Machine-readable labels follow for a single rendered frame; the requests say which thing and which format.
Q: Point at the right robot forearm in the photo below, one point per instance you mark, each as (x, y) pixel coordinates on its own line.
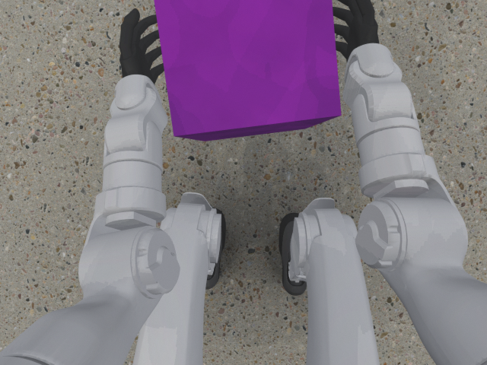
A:
(387, 133)

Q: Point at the robot right upper arm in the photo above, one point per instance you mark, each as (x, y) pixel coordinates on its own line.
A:
(418, 245)

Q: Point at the robot left hand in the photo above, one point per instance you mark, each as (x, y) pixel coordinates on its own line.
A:
(133, 59)

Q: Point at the left robot shin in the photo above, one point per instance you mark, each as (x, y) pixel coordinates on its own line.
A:
(187, 197)

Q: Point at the robot right hand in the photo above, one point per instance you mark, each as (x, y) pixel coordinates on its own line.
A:
(362, 27)

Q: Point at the right robot foot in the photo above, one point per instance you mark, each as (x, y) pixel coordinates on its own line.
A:
(285, 232)

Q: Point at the carton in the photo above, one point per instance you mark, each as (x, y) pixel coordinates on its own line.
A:
(237, 68)

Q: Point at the left robot forearm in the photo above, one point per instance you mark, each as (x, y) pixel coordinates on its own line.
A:
(132, 160)

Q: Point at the robot left upper arm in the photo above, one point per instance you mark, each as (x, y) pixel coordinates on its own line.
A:
(123, 276)

